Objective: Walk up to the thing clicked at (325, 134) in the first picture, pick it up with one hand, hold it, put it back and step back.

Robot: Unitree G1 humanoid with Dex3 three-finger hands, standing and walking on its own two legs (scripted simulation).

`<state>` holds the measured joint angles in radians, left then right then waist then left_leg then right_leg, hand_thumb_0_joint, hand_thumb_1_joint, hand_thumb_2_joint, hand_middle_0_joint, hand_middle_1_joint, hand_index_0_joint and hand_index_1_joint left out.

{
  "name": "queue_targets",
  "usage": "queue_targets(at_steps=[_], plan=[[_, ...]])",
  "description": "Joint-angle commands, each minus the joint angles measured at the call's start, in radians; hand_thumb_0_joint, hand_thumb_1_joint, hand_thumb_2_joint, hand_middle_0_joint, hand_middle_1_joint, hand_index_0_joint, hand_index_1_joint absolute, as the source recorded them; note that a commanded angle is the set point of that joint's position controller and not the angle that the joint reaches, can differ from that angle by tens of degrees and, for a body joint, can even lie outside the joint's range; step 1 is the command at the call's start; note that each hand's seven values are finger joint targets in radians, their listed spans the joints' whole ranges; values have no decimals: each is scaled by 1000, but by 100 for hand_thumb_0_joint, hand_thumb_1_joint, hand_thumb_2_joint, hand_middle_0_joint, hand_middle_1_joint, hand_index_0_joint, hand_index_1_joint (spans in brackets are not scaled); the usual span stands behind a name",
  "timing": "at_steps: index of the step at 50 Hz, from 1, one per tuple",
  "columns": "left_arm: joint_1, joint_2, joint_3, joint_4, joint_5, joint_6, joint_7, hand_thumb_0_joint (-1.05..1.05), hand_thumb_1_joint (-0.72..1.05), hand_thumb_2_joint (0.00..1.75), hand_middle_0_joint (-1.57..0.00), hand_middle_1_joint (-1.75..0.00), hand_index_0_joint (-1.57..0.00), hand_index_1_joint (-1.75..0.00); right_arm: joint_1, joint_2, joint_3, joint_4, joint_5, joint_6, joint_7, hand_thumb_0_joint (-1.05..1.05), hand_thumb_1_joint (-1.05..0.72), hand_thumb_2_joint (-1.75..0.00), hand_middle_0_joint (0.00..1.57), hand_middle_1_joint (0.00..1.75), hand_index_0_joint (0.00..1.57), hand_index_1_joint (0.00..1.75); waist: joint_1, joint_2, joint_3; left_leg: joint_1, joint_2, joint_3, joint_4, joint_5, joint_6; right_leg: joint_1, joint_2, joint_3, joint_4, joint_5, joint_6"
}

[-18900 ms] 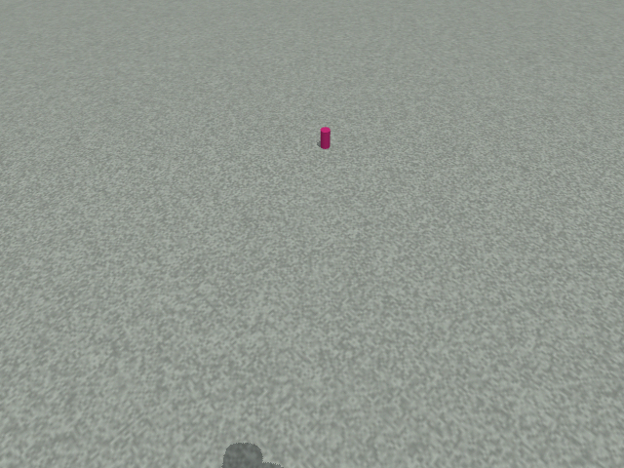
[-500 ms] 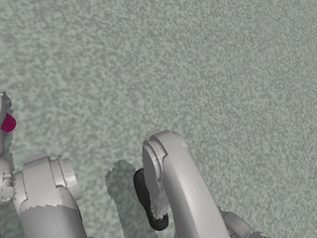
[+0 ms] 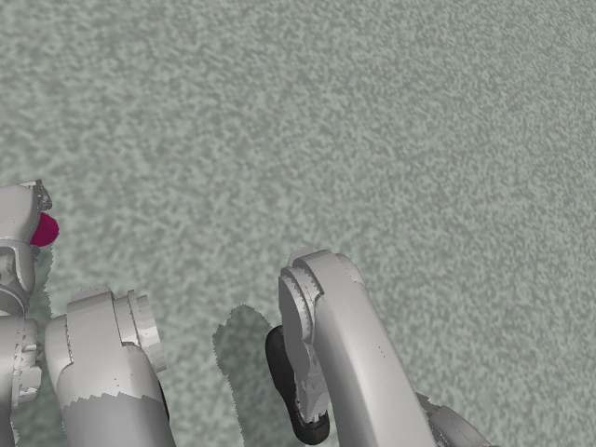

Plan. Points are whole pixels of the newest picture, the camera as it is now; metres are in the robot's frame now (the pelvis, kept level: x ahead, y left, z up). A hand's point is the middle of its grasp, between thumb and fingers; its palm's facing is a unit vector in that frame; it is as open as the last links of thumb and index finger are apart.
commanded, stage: settle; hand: left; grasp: from above
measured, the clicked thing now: (28, 225) +0.42 +0.30 -0.25
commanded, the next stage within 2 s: lift in 0.48 s
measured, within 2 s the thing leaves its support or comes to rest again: neither
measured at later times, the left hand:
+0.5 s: hand out of the picture +0.40 +0.30 -0.12, palm faces -0.44 -0.13 -0.89, open 7.9 cm
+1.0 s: hand out of the picture +0.37 +0.31 -0.03, palm faces -0.44 -0.14 -0.88, open 7.9 cm
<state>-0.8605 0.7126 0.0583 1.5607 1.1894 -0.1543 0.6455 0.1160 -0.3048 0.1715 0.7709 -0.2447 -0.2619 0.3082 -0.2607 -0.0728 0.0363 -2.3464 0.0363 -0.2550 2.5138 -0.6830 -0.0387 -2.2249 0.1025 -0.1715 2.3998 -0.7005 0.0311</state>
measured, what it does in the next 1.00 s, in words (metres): rises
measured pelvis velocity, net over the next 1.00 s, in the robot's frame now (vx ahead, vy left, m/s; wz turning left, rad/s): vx -0.01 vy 0.00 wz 0.14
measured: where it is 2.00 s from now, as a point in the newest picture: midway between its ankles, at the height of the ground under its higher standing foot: (233, 429)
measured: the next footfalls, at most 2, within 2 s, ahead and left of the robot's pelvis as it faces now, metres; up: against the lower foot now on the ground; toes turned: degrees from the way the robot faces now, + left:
none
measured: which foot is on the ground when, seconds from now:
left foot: down 0.00-1.00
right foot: down 0.00-1.00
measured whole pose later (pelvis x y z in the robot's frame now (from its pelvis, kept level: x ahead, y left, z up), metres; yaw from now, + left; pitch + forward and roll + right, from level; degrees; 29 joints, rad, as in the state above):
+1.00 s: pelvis -0.01 +0.00 +0.10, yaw +8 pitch +34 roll -6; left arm -0.70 0.53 -0.07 1.06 1.06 -0.06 0.21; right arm 0.18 -0.26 0.00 0.73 -0.05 0.01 0.06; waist -0.11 0.04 -0.16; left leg -2.12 0.03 -0.11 2.14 -0.62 -0.01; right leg -2.03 0.05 -0.06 2.11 -0.68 0.02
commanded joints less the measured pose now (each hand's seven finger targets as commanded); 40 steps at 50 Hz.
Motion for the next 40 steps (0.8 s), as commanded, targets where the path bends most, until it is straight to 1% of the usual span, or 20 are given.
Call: queue_targets(at_steps=[1,2,3,4,6,8,10,11,12,15,17,21,28,29,30,31,33,35,36,40], plan=[[-290,126,-3,-212,-26,42,33,0,55,69,-89,-82,-93,-78,152,-267,-133,-6,39,10,-4,0,-93,-91,20,30,20,30,1,478,-712,539,21,145,-265,174,34,275,33,-53,-234,249,-73],[-296,120,-3,-206,-35,50,26,0,53,70,-89,-83,-92,-79,159,-264,-138,-5,46,20,-8,0,-93,-91,20,30,20,30,-6,451,-688,499,18,149,-268,155,41,292,36,-34,-256,227,-71],[-313,160,28,-304,-46,53,20,0,54,69,-89,-82,-93,-78,172,-269,-148,-4,57,29,-14,0,-93,-91,20,30,20,30,30,457,-747,514,17,151,-278,171,45,305,32,-30,-269,235,-71],[-272,154,34,-301,-53,69,7,0,54,70,-90,-81,-93,-77,175,-255,-155,-5,68,43,-21,0,-93,-91,20,30,20,30,54,465,-779,516,14,157,-290,173,45,318,29,-12,-268,223,-77],[-253,102,-3,-296,-59,93,-34,0,55,68,-90,-79,-94,-76,170,-249,-172,2,83,64,-30,0,-93,-91,20,30,20,30,52,421,-774,514,13,163,-296,175,49,291,27,-14,-274,230,-73],[-276,52,-45,-266,-71,105,-73,0,53,67,-89,-79,-93,-75,179,-235,-177,5,95,85,-41,0,-93,-91,20,30,20,30,30,358,-721,457,7,162,-300,151,56,290,30,2,-286,204,-75],[-297,84,-28,-298,-76,108,-111,0,53,67,-90,-77,-93,-73,195,-242,-191,5,105,102,-58,0,-93,-91,20,30,20,30,48,307,-716,467,5,163,-315,147,62,293,21,2,-309,197,-71],[-307,73,-36,-308,-75,107,-131,0,54,68,-91,-77,-94,-74,196,-238,-191,1,106,109,-66,0,-93,-91,20,30,20,30,44,308,-715,463,-1,167,-323,136,61,294,17,3,-313,178,-74],[-302,68,-36,-332,-78,104,-149,0,53,70,-90,-78,-93,-75,197,-225,-196,0,112,118,-72,0,-93,-91,20,30,20,30,61,328,-757,490,-3,170,-335,143,57,322,17,17,-313,174,-78],[-312,50,-55,-326,-78,96,-195,0,57,73,-93,-79,-96,-77,200,-217,-200,-10,119,142,-97,0,-93,-91,20,30,20,30,49,259,-723,460,-8,183,-337,139,62,348,16,32,-345,158,-78],[-313,91,-29,-350,-76,83,-216,0,57,73,-94,-78,-96,-76,200,-214,-203,-20,122,157,-118,0,-92,-91,20,30,20,30,62,236,-715,443,-15,196,-342,126,63,370,9,47,-374,126,-78],[-323,103,-22,-404,-63,65,-242,0,59,72,-96,-75,-98,-73,201,-191,-204,-29,126,183,-153,0,-92,-91,20,30,20,30,82,234,-785,484,-16,211,-357,156,63,425,5,67,-389,154,-75],[-339,105,-30,-434,-41,55,-250,0,60,73,-98,-70,-99,-69,211,-188,-211,-31,129,206,-203,0,-91,-90,20,30,20,30,90,268,-785,549,-20,222,-405,149,61,387,-10,58,-417,158,-78],[-349,89,-41,-447,-48,54,-250,0,66,68,-104,-72,-107,-70,210,-176,-212,-30,131,208,-204,0,-94,-91,20,30,20,30,93,285,-819,569,-18,222,-414,153,58,406,-8,69,-414,160,-80],[-353,86,-39,-455,-47,56,-249,0,58,73,-96,-67,-99,-65,212,-182,-214,-29,135,211,-210,0,-90,-90,20,30,20,30,95,288,-832,580,-20,219,-425,154,58,393,-10,59,-412,164,-81],[-325,96,-29,-445,-46,62,-247,0,64,68,-101,-73,-104,-70,214,-184,-218,-28,138,213,-214,0,-94,-91,20,30,20,30,107,295,-822,598,-21,223,-440,152,58,384,-13,54,-419,170,-80],[-334,74,-46,-454,-58,74,-256,0,61,71,-97,-71,-100,-68,217,-184,-223,-29,144,216,-219,0,-92,-91,20,30,20,30,106,309,-833,627,-21,221,-463,148,56,375,-15,46,-423,172,-84],[-333,96,-40,-483,-73,84,-275,0,60,71,-95,-74,-98,-71,223,-186,-230,-32,152,220,-226,0,-92,-91,20,30,20,30,114,309,-859,645,-22,226,-474,162,59,398,-18,48,-436,193,-82],[-316,76,-49,-490,-81,92,-288,0,60,72,-96,-73,-98,-70,227,-180,-233,-35,156,224,-229,0,-92,-91,20,30,20,30,118,297,-877,659,-24,228,-483,165,60,415,-19,50,-445,201,-80],[-277,86,-58,-557,-103,103,-339,0,59,73,-96,-72,-98,-70,228,-172,-241,-50,175,239,-241,0,-92,-91,20,30,20,30,128,284,-860,666,-27,232,-525,150,64,465,-19,67,-496,179,-78]])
